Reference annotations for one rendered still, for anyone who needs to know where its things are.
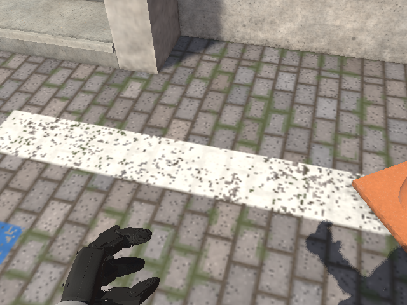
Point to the left robot hand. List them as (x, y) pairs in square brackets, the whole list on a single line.
[(95, 266)]

